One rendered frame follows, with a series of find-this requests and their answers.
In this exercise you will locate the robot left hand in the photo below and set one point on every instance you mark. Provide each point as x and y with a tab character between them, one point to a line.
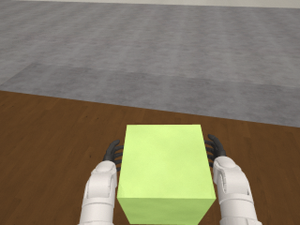
111	155

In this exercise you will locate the robot right hand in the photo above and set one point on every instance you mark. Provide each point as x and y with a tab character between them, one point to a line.
217	149

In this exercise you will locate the carton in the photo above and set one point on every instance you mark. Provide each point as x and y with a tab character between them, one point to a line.
165	177

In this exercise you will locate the left robot forearm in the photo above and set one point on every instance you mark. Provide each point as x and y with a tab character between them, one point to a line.
99	195

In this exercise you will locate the right robot forearm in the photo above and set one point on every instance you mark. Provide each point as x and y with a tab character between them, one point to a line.
234	194

